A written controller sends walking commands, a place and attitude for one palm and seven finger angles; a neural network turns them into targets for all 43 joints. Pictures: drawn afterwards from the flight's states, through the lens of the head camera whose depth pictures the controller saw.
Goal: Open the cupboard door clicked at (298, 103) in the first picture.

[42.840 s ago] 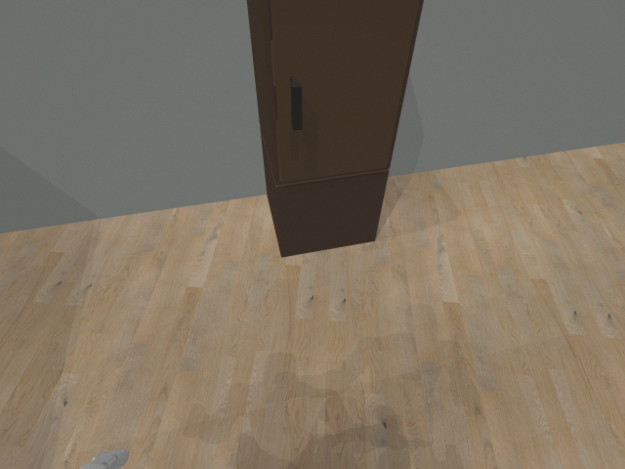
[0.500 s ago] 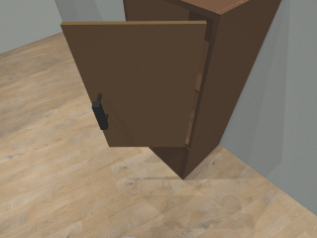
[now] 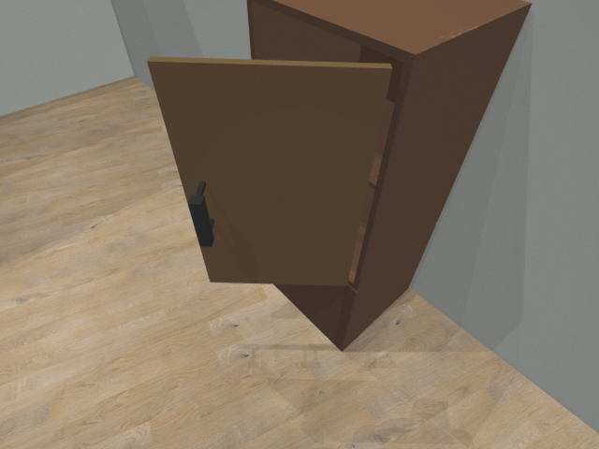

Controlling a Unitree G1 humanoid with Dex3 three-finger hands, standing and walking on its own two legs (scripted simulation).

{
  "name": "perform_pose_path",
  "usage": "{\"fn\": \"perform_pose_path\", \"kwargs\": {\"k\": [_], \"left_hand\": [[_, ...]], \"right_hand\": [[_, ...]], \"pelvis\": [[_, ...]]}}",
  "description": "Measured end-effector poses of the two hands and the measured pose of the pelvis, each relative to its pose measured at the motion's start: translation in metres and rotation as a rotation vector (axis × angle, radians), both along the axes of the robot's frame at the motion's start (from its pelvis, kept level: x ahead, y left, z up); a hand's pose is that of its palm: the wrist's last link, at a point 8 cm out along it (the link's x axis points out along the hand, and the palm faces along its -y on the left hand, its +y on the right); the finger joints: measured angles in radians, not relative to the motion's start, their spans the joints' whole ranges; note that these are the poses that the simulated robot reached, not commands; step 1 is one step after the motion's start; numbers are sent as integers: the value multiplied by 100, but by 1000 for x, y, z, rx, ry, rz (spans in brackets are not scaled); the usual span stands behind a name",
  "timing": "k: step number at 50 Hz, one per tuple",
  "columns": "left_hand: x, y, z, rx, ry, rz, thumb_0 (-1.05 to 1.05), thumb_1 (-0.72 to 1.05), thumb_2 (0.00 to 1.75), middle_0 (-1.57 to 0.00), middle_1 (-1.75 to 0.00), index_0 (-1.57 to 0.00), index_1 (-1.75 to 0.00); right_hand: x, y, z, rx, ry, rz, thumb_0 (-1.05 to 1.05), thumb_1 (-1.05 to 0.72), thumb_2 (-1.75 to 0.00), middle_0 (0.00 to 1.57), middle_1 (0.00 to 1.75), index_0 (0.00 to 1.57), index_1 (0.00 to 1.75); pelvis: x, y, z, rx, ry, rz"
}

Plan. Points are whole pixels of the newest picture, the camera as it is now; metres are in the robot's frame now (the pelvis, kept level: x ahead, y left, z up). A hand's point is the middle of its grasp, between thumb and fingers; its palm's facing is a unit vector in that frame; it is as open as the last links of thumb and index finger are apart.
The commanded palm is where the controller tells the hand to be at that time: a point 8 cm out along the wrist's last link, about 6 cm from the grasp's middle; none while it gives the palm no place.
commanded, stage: come to a stop and stand still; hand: left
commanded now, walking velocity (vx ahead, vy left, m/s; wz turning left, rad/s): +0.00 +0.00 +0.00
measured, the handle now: (204, 214) +0.55 +0.24 -0.05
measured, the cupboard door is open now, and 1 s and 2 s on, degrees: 47 47 47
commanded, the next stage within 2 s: look again from close up in 0.04 s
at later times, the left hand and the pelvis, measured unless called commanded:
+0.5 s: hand out of the picture +0.00 +0.18 -0.18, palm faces +0.04 -0.98 -0.21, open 7.3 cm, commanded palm none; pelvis +0.00 +0.01 -0.01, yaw +0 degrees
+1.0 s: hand (160, 383) +0.20 +0.20 -0.01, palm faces +0.12 -0.99 +0.01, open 7.9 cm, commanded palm +0.11 +0.27 -0.07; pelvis -0.02 +0.01 -0.05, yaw +1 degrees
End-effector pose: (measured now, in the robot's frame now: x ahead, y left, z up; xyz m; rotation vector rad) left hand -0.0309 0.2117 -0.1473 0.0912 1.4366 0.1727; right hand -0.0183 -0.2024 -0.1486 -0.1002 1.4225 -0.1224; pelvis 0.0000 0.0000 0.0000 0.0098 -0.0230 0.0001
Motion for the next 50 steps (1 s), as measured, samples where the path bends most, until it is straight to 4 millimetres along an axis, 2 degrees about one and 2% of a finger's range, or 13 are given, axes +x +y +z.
{"fn": "perform_pose_path", "kwargs": {"k": [4, 8, 12, 18, 26, 31, 36, 38, 40, 43, 45, 47, 50], "left_hand": [[-14, -11, -2, -23, 35, 12, 1, 91, 90, -20, -30, -20, -30], [-20, -20, -4, -39, 48, 10, 1, 91, 90, -20, -30, -20, -30], [-21, -19, -5, -35, 40, -22, 1, 90, 90, -20, -30, -20, -30], [-1, -1, -5, -1, -27, -30, 1, 90, 90, -20, -30, -20, -30], [29, 24, 2, 49, -124, -43, 1, 92, 90, -20, -30, -20, -30], [34, 28, 3, 50, -138, -47, 1, 91, 90, -20, -30, -20, -30], [29, 28, 1, 44, -119, -51, 1, 91, 90, -20, -30, -20, -30], [50, 37, 18, 59, -263, 44, 2, 93, 90, -20, -30, -21, -31], [88, 49, 53, 122, -533, 72, 3, 92, 89, -20, -31, -21, -31], [145, 56, 105, 155, -882, 73, 3, 89, 88, -20, -33, -21, -33], [178, 56, 130, 147, -1096, 36, 2, 86, 87, -20, -34, -21, -35], [199, 52, 142, 100, -1284, 3, 2, 82, 85, -20, -37, -21, -37], [205, 41, 133, -8, -1472, -68, 1, 76, 83, -21, -40, -21, -41]], "right_hand": [[-8, 3, 0, 6, 23, -4, 0, -91, -90, 20, 30, 20, 30], [-14, 5, 0, 10, 40, -6, 0, -91, -90, 20, 30, 20, 30], [-9, 4, -6, 9, 0, -11, 0, -91, -90, 20, 30, 20, 30], [1, 10, -10, 13, -71, -16, 0, -91, -90, 20, 30, 20, 30], [4, 10, -7, 3, -91, -4, 1, -92, -90, 20, 30, 20, 30], [3, 8, -4, -8, -83, 5, 0, -91, -90, 20, 30, 20, 30], [2, 6, -2, -19, -68, 10, 0, -91, -90, 20, 30, 20, 30], [13, 1, 4, -47, -156, 11, 1, -91, -90, 20, 30, 20, 30], [34, -6, 11, -86, -302, 16, 1, -91, -90, 20, 30, 20, 30], [76, -18, 22, -116, -508, 45, 1, -91, -90, 20, 30, 20, 30], [106, -26, 29, -132, -633, 75, 1, -91, -90, 20, 30, 20, 30], [135, -32, 37, -149, -744, 106, 1, -91, -90, 20, 30, 20, 30], [175, -39, 49, -171, -877, 162, 1, -91, -90, 20, 30, 20, 30]], "pelvis": [[0, -1, 0, 0, 1, 0], [-1, -2, -1, -6, 4, -2], [-5, 3, -6, -15, -2, -1], [-4, 10, -8, -6, -10, 3], [-4, 15, -6, 0, -9, 2], [-6, 17, -5, 0, -12, 3], [-8, 19, -5, -5, -11, 0], [-10, 19, -6, -3, -18, -4], [-10, 19, -9, 0, -12, 2], [-13, 22, -14, -5, 6, 31], [-16, 22, -21, -8, 44, 45], [-19, 19, -33, -4, 97, 38], [-21, 14, -55, 5, 151, 22]]}}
